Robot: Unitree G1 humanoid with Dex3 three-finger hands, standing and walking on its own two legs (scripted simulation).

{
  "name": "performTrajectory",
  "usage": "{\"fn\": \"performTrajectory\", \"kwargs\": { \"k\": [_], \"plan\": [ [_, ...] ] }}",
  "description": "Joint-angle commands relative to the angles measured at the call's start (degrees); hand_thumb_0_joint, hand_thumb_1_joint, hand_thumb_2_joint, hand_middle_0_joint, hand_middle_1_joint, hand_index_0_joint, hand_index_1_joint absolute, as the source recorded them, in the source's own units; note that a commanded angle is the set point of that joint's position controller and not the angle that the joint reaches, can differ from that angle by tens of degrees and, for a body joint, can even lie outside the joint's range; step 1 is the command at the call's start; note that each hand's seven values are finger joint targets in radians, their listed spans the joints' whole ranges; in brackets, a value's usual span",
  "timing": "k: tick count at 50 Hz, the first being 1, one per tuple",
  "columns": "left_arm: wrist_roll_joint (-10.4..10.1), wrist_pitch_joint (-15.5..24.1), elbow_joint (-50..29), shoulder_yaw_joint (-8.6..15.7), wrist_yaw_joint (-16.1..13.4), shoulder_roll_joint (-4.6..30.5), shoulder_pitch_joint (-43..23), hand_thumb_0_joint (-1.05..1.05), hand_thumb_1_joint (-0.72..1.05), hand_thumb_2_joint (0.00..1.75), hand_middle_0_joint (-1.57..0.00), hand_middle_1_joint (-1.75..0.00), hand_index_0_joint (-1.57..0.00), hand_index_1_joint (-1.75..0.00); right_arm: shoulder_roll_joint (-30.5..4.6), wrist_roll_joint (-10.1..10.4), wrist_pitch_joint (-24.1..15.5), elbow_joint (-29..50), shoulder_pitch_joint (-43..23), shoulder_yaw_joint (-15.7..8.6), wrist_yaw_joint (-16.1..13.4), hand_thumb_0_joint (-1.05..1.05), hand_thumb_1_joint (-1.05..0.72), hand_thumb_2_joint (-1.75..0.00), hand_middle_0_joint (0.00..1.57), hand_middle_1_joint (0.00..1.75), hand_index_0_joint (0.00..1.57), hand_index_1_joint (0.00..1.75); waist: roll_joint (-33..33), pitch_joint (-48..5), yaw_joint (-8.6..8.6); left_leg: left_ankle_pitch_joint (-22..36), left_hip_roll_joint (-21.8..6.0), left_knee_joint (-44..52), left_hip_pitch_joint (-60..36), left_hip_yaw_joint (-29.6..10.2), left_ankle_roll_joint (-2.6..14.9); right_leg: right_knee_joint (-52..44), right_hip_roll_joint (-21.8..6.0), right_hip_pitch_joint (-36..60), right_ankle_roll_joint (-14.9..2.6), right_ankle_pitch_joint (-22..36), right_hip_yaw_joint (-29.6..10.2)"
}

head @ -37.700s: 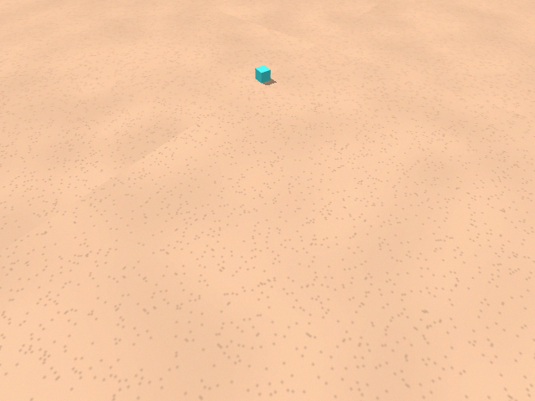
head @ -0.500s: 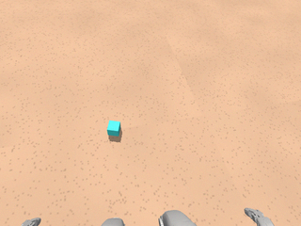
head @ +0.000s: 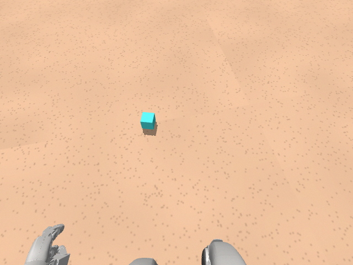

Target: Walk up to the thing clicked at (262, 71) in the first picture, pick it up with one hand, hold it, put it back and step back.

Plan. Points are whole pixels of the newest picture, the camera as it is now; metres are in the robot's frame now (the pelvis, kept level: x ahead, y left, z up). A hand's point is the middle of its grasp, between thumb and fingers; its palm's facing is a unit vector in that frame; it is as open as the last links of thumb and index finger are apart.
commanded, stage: step back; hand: left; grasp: from above
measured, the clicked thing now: (148, 120) +0.96 +0.19 -0.71
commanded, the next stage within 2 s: stand in 1.32 s
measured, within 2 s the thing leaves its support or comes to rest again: neither
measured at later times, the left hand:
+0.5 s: hand out of the picture -0.07 +0.24 -0.13, palm faces -0.05 -0.91 -0.41, open 7.4 cm
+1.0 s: hand out of the picture -0.03 +0.25 -0.12, palm faces +0.00 -0.92 -0.40, open 7.4 cm
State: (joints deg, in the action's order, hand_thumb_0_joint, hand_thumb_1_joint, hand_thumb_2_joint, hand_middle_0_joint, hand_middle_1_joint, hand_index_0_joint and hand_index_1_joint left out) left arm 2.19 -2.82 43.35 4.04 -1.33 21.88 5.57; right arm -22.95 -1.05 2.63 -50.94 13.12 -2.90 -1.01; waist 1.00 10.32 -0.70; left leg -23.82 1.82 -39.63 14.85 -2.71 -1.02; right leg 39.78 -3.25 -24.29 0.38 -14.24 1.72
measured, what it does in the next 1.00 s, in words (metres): walks backwards: right foot, then left foot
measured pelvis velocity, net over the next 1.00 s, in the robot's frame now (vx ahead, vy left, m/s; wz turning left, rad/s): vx -0.12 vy -0.02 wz -0.02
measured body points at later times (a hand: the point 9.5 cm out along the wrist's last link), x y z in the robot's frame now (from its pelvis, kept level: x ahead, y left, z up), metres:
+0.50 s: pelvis -0.12 -0.02 +0.01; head -0.11 -0.04 +0.46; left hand -0.07 +0.29 -0.10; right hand -0.03 -0.34 -0.11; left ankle -0.09 +0.13 -0.69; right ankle -0.16 -0.15 -0.72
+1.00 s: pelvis -0.12 -0.02 +0.02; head -0.10 -0.03 +0.47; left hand -0.03 +0.29 -0.09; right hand -0.06 -0.34 -0.11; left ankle -0.11 +0.12 -0.68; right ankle -0.12 -0.14 -0.72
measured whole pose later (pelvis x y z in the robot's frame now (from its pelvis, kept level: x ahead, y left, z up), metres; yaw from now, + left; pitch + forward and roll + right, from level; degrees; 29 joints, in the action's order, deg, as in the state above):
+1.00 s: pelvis -0.12 -0.02 +0.02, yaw -1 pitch -2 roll +0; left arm 2.2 2.5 56.1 3.2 0.1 20.3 10.7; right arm -22.3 -1.3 0.6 -57.4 12.7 -3.6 0.7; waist 1.8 3.6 1.2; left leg -27.0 0.7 -50.2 20.7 -3.8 0.1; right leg 30.8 -1.4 -11.1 -1.0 -17.4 2.6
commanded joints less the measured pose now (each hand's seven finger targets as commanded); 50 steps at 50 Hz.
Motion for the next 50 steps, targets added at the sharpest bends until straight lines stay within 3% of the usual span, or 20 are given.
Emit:
{"fn": "performTrajectory", "kwargs": {
  "k": [1, 2, 3, 7, 13, 16, 18, 19, 21, 23, 29, 31, 32, 33, 34, 41, 42, 43, 45, 50],
  "plan": [
    [-1.0, -0.8, -3.4, 2.5, -0.1, 10.8, 3.4, 0.00, 0.90, 0.90, -0.20, -0.30, -0.20, -0.30, -13.5, -1.5, -2.1, 3.3, 4.0, -4.3, -0.8, 0.00, -0.90, -0.90, 0.20, 0.30, 0.20, 0.30, -1.3, -16.5, 1.90, 18.7, -9.7, 18.0, -7.2, -11.4, 5.02, 3.9, -3.7, 4.6, -3.99, 6.0, -8.5],
    [-1.6, -0.6, -4.2, 2.2, -0.3, 9.8, 1.4, 0.00, 0.90, 0.90, -0.20, -0.30, -0.20, -0.30, -19.3, -1.3, -1.7, 4.6, -0.1, -5.2, -0.3, 0.00, -0.90, -0.90, 0.20, 0.30, 0.20, 0.30, 10.9, -14.5, 2.01, 23.8, -20.6, 19.9, -6.0, -23.8, 12.38, 12.3, 5.6, -4.0, -1.70, -14.8, -0.3],
    [-1.0, -0.6, -4.5, 3.4, -1.0, 12.3, -3.4, 0.00, 0.90, 0.90, -0.20, -0.30, -0.20, -0.30, -22.7, -1.6, -1.7, 5.7, -1.5, -5.7, -0.1, 0.00, -0.90, -0.90, 0.20, 0.30, 0.20, 0.30, 14.2, -12.8, -1.96, 23.0, -26.5, 22.5, 5.1, -30.7, 19.80, 24.7, 5.4, 0.0, -0.66, -24.5, -6.9],
    [-2.0, -0.9, 0.0, 3.3, 0.0, 11.3, 3.9, 0.00, 0.90, 0.90, -0.20, -0.30, -0.20, -0.30, -13.2, -1.6, -2.2, 6.9, -8.0, -3.0, -1.1, 0.00, -0.90, -0.90, 0.20, 0.30, 0.20, 0.30, 5.1, -10.6, 4.09, 34.4, -15.1, 15.2, 2.8, -8.9, 12.91, 34.5, 9.0, -1.7, -1.78, -14.6, -11.4],
    [-1.1, 2.3, 1.8, 2.1, 0.8, 9.9, 4.9, 0.00, 0.90, 0.90, -0.20, -0.30, -0.20, -0.30, -12.0, -1.2, -2.1, 5.6, -4.5, -3.5, -0.2, 0.00, -0.90, -0.90, 0.20, 0.30, 0.20, 0.30, 10.8, -13.7, 0.19, 10.5, -14.3, 13.8, -9.6, -9.5, 12.78, -0.9, 2.9, 2.9, 0.26, -15.0, -5.7],
    [-0.4, 4.4, 6.9, 2.7, 0.0, 9.8, 10.1, 0.00, 0.90, 0.90, -0.20, -0.30, -0.20, -0.30, -12.0, -0.9, -0.7, 4.4, -4.9, -3.2, 0.5, 0.00, -0.90, -0.90, 0.20, 0.30, 0.20, 0.30, 7.3, -15.2, 1.84, 14.7, -10.7, 3.3, -4.2, -4.2, 9.00, -25.8, 5.3, 16.8, -1.10, -2.6, -2.0],
    [1.0, 5.2, 7.4, 4.0, -0.2, 15.8, 9.5, 0.00, 0.90, 0.90, -0.20, -0.30, -0.20, -0.30, -6.4, -0.3, -1.1, 5.9, -4.3, -1.4, 0.8, 0.00, -0.90, -0.90, 0.20, 0.30, 0.20, 0.30, -8.1, -12.2, 1.79, -2.3, -2.3, -5.6, 17.5, -1.6, 3.09, -22.6, -7.4, 24.4, -5.75, -4.8, -26.0],
    [1.1, 5.0, 5.1, 4.9, -0.2, 21.3, 4.2, 0.00, 0.90, 0.90, -0.20, -0.30, -0.20, -0.30, -8.8, -0.5, -1.2, 6.0, -8.0, -2.3, 0.0, 0.00, -0.90, -0.90, 0.20, 0.30, 0.20, 0.30, -11.3, -9.4, 4.10, -9.2, -2.6, -10.0, 12.1, -5.1, 1.06, -23.8, -18.5, 7.1, -14.38, -13.4, -35.0],
    [0.5, 5.2, 3.6, 3.6, -0.1, 17.2, -4.1, 0.00, 0.90, 0.90, -0.20, -0.30, -0.20, -0.30, -12.0, 0.1, -1.5, 3.3, -6.6, -3.7, 0.8, 0.00, -0.90, -0.90, 0.20, 0.30, 0.20, 0.30, -7.7, -2.4, -0.31, -3.1, -5.2, -13.0, 0.6, -7.3, 1.23, -24.5, -15.9, -7.7, -12.62, -17.9, -28.3],
    [0.2, 5.7, 5.2, 2.8, -0.2, 13.2, -1.4, 0.00, 0.90, 0.90, -0.20, -0.30, -0.20, -0.30, -8.9, 0.5, -2.3, 2.2, -6.8, -2.4, 1.0, 0.00, -0.90, -0.90, 0.20, 0.30, 0.20, 0.30, -8.0, -3.1, 0.48, -0.3, -0.4, -8.4, 8.5, -3.6, 1.50, -19.9, -8.1, 6.5, -9.20, -0.6, -16.2],
    [-0.1, 4.6, 7.3, 2.8, 0.8, 14.4, 3.3, 0.00, 0.90, 0.90, -0.20, -0.30, -0.20, -0.30, -7.7, -0.6, -4.3, -0.2, -4.3, -2.6, 1.3, 0.00, -0.90, -0.90, 0.20, 0.30, 0.20, 0.30, -11.4, -7.5, 1.62, 4.3, 0.7, 16.0, -0.8, 4.5, 1.06, -13.5, -7.0, 13.1, -7.53, 4.1, -12.0],
    [-0.4, 4.3, 6.7, 1.2, 1.0, 10.5, 4.2, 0.00, 0.90, 0.90, -0.20, -0.30, -0.20, -0.30, -10.2, -1.2, -5.3, -1.7, -0.2, -4.0, 0.8, 0.00, -0.90, -0.90, 0.20, 0.30, 0.20, 0.30, -5.3, -12.8, -0.07, 10.1, -5.7, 19.8, -14.5, -6.8, 3.89, -2.8, -3.9, 5.3, -4.37, 7.0, -8.5],
    [-1.3, 4.3, 6.4, 0.2, 1.1, 7.4, 4.5, 0.00, 0.90, 0.90, -0.20, -0.30, -0.20, -0.30, -13.9, -1.3, -5.6, -1.5, -0.7, -4.6, 0.7, 0.00, -0.90, -0.90, 0.20, 0.30, 0.20, 0.30, 5.6, -14.0, 0.44, 6.1, -15.6, 22.8, -18.9, -22.3, 9.01, 5.5, 3.4, -4.7, -1.73, -6.0, -2.0],
    [-1.2, 4.2, 7.0, 1.5, 0.6, 11.5, 1.5, 0.00, 0.90, 0.90, -0.20, -0.30, -0.20, -0.30, -17.2, -0.8, -5.4, -1.5, -0.2, -5.3, 1.0, 0.00, -0.90, -0.90, 0.20, 0.30, 0.20, 0.30, 5.6, -12.3, -0.76, -4.8, -21.4, 24.5, -10.2, -27.6, 15.16, 9.7, 1.9, -2.6, -1.87, -19.9, -2.2],
    [-0.9, 4.4, 7.2, 1.8, 0.8, 13.6, 0.9, 0.00, 0.90, 0.90, -0.20, -0.30, -0.20, -0.30, -17.3, -0.8, -5.1, -1.6, -1.3, -5.5, 1.2, 0.00, -0.90, -0.90, 0.20, 0.30, 0.20, 0.30, 4.5, -9.3, -0.58, -10.3, -21.6, 25.9, -4.2, -27.4, 16.26, 10.2, 0.5, 0.3, -2.23, -19.8, -4.2],
    [-0.6, 5.9, 11.1, 2.3, 0.8, 10.3, 7.2, 0.00, 0.90, 0.90, -0.20, -0.30, -0.20, -0.30, -9.5, 0.1, -3.9, -0.4, -6.9, -2.5, 1.4, 0.00, -0.90, -0.90, 0.20, 0.30, 0.20, 0.30, 6.3, -10.3, 4.33, 10.9, -8.4, 11.3, 5.7, -6.3, 5.62, -15.7, 3.9, 21.2, -2.64, -0.2, 0.5],
    [-0.2, 6.0, 12.0, 2.9, 0.4, 12.1, 10.1, 0.00, 0.90, 0.90, -0.20, -0.30, -0.20, -0.30, -7.8, 0.4, -3.7, 0.6, -7.7, -2.0, 1.3, 0.00, -0.90, -0.90, 0.20, 0.30, 0.20, 0.30, 1.8, -10.8, 5.61, 7.7, -5.3, 4.8, 11.2, -4.4, 4.20, -17.2, 0.4, 25.4, -4.19, -3.1, -5.9],
    [0.2, 6.2, 12.1, 4.0, 0.2, 16.6, 11.7, 0.00, 0.90, 0.90, -0.20, -0.30, -0.20, -0.30, -5.2, 0.3, -3.7, 1.5, -7.9, -1.4, 1.1, 0.00, -0.90, -0.90, 0.20, 0.30, 0.20, 0.30, -8.3, -10.0, 6.77, -3.3, 2.1, -5.8, 21.0, -1.8, 2.07, -25.1, -10.9, 27.1, -8.18, -16.1, -24.5],
    [0.5, 6.2, 8.9, 4.8, 0.4, 20.1, 3.2, 0.00, 0.90, 0.90, -0.20, -0.30, -0.20, -0.30, -10.6, -0.7, -3.3, -0.5, -4.5, -3.2, 0.3, 0.00, -0.90, -0.90, 0.20, 0.30, 0.20, 0.30, -7.6, -3.2, 3.91, -9.0, -3.3, -16.0, 16.0, -4.6, 1.30, -29.4, -22.9, 10.8, -16.27, -25.5, -34.1],
    [-0.2, 6.9, 8.8, 2.8, 0.5, 14.3, 1.1, 0.00, 0.90, 0.90, -0.20, -0.30, -0.20, -0.30, -8.1, -0.1, -4.2, -3.1, -0.6, -2.3, 1.4, 0.00, -0.90, -0.90, 0.20, 0.30, 0.20, 0.30, -8.6, -6.4, 2.10, -1.0, -4.1, -6.0, 9.8, -1.4, 0.69, -20.9, -11.9, 14.5, -10.73, 6.2, -11.6]
  ]
}}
